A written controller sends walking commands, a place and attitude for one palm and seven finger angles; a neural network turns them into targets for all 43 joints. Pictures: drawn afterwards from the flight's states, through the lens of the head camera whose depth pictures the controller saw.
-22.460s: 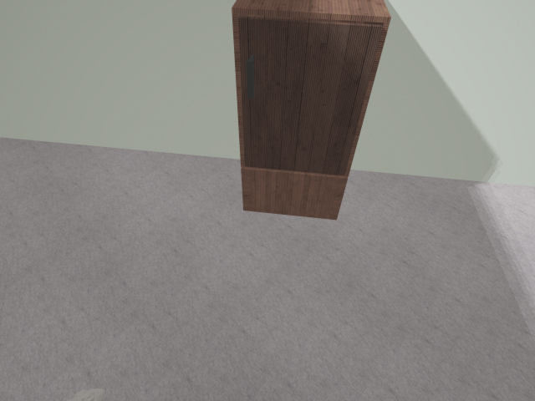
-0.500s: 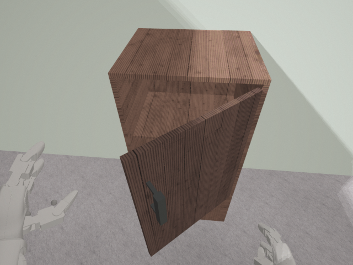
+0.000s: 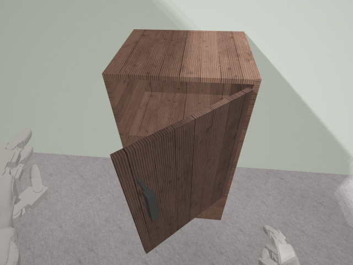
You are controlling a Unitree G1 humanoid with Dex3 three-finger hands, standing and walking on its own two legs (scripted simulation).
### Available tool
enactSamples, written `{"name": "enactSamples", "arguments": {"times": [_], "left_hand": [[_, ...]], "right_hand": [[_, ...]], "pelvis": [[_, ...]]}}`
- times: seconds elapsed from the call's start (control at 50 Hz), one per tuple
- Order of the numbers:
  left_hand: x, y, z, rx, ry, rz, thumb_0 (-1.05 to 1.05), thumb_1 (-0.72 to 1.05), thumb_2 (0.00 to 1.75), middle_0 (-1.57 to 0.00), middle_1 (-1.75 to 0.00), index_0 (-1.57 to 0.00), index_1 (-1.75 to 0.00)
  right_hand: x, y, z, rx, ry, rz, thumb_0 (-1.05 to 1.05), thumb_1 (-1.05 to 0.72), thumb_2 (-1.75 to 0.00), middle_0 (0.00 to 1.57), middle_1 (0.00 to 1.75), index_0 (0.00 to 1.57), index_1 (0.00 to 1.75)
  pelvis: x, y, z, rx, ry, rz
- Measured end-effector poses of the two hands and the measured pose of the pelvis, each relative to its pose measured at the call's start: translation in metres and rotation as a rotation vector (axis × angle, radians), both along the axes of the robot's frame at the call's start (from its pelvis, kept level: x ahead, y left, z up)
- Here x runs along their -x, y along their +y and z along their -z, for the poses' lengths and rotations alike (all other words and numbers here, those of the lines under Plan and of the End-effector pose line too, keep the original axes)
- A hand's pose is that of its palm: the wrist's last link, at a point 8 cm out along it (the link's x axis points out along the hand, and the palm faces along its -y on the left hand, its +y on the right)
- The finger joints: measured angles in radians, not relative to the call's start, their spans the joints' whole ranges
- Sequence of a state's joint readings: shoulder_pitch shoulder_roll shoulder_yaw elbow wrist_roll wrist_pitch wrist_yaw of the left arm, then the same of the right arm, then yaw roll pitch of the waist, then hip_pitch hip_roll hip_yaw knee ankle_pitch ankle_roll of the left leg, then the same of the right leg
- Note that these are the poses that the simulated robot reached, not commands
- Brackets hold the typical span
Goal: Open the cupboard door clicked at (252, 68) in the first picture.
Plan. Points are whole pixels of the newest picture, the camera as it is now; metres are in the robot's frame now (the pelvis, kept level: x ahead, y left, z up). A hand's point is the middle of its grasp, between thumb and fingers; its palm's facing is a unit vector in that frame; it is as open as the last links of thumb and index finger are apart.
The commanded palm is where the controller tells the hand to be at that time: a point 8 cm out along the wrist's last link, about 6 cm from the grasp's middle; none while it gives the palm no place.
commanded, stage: draw the hand back to the body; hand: left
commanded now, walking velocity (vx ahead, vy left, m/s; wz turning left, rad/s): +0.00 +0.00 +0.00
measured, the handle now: (147, 200) +0.28 +0.12 -0.03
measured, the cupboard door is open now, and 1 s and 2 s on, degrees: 42 42 42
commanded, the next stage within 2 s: step back with the hand held close in 0.04 s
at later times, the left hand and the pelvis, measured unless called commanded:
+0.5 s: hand (47, 191) +0.19 +0.26 +0.15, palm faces +0.33 -0.80 -0.50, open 7.4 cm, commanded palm +0.13 +0.30 +0.17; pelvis -0.02 +0.01 +0.00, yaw -2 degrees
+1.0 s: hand out of the picture +0.09 +0.30 +0.16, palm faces +0.50 -0.73 -0.47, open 7.4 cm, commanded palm +0.02 +0.34 +0.17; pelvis -0.11 +0.03 -0.03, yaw +2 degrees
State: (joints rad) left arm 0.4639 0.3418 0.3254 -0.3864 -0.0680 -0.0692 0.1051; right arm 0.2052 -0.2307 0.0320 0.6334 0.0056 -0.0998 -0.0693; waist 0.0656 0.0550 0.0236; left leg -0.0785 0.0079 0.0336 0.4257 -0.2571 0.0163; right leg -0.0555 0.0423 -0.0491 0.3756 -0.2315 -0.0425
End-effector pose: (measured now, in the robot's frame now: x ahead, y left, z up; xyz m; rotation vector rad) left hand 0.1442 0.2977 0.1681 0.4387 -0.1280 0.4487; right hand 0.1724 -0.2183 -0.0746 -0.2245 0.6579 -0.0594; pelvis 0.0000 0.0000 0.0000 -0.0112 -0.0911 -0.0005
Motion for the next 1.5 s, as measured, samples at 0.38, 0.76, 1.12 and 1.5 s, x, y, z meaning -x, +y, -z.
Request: {"name": "enactSamples", "arguments": {"times": [0.38,0.76,1.12,1.5], "left_hand": [[-0.009,-0.005,-0.001,-0.09,0.035,0.065,0.01,0.89,0.9,-0.21,-0.31,-0.21,-0.3],[0.044,0.026,-0.006,-0.175,-0.035,0.105,0.01,0.89,0.9,-0.21,-0.31,-0.22,-0.3],[0.121,0.037,-0.002,-0.154,-0.182,0.053,0.01,0.89,0.9,-0.21,-0.31,-0.21,-0.3],[0.194,0.038,-0.011,-0.122,-0.251,0.154,0.01,0.89,0.9,-0.21,-0.31,-0.21,-0.3]], "right_hand": [[0.017,-0.025,-0.001,0.017,0.041,0.1,0.01,-0.9,-0.9,0.2,0.3,0.2,0.3],[0.089,0.0,-0.001,0.057,0.054,0.153,0.01,-0.9,-0.9,0.2,0.29,0.2,0.3],[0.133,0.024,0.015,0.074,0.072,0.043,0.01,-0.9,-0.9,0.21,0.3,0.21,0.3],[0.219,0.049,-0.001,0.039,-0.005,0.024,0.01,-0.9,-0.9,0.21,0.3,0.21,0.3]], "pelvis": [[0.012,-0.002,0.0,0.004,0.074,0.025],[0.069,0.03,0.01,0.004,0.074,0.033],[0.128,0.037,0.026,0.021,0.058,-0.044],[0.23,0.039,0.023,0.026,0.153,0.086]]}}
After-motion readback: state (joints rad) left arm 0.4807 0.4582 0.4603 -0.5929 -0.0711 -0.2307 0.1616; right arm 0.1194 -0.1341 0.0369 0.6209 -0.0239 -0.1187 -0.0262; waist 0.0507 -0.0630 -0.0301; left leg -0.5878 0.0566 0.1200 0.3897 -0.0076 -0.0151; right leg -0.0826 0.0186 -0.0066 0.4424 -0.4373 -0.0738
